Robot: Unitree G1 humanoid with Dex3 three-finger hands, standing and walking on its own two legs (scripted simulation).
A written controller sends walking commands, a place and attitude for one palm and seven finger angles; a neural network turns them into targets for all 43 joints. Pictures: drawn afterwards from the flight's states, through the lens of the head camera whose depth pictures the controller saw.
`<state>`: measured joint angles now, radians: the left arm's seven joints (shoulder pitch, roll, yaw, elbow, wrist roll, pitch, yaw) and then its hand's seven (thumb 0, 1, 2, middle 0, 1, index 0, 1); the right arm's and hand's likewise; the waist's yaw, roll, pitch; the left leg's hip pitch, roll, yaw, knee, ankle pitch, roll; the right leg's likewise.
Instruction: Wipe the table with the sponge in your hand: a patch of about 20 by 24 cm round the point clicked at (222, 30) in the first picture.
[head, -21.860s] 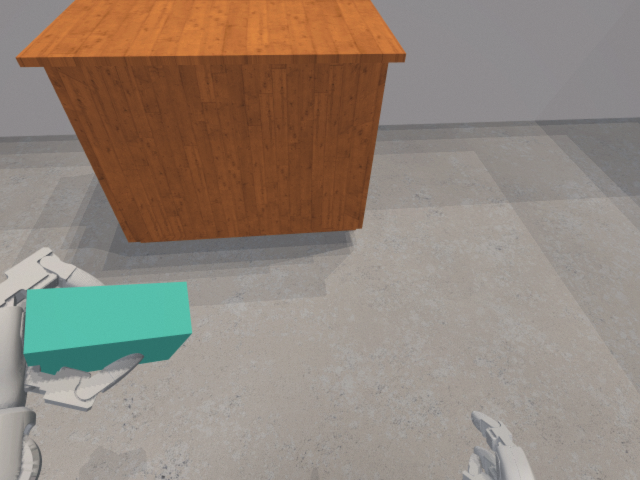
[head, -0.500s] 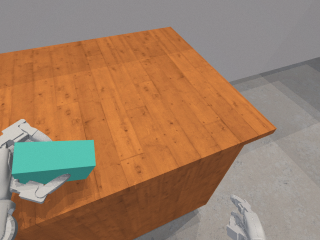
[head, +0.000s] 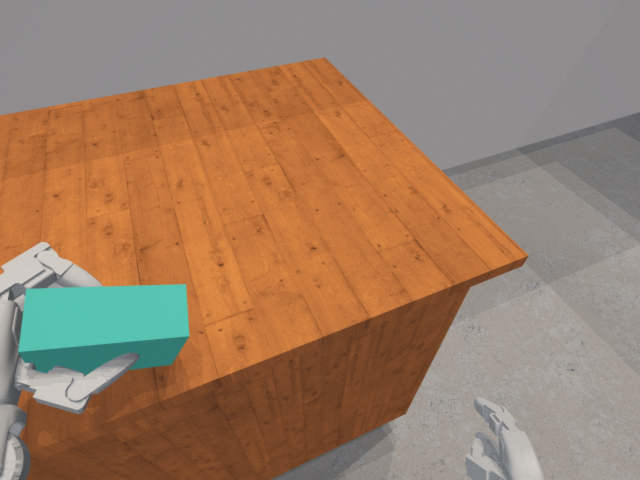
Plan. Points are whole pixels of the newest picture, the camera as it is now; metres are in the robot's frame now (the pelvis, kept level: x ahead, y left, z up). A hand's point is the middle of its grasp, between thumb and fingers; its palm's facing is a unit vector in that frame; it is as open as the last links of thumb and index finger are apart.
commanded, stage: come to a stop and stand still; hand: left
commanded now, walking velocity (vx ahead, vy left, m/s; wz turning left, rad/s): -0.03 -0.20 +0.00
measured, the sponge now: (134, 331) +0.23 +0.20 +0.14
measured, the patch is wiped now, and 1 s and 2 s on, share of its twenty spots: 0.00 0.00 0.00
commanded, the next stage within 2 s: look again from close up in 1.80 s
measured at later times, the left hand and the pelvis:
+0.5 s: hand (45, 387) +0.16 +0.24 +0.16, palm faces +0.28 -0.89 -0.37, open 9.4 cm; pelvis -0.05 +0.02 +0.00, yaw -2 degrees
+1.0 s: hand out of the picture +0.15 +0.34 +0.17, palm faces +0.38 -0.83 -0.40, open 9.4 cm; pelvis -0.07 +0.09 +0.01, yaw -2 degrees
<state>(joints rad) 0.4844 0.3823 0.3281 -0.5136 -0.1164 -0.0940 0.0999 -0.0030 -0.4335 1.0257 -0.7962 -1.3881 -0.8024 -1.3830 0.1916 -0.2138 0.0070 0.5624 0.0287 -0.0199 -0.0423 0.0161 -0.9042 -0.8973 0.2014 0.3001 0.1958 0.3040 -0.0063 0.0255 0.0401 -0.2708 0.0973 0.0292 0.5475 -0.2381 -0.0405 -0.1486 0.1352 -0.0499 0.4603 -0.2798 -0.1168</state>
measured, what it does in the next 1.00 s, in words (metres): steps to the left: left foot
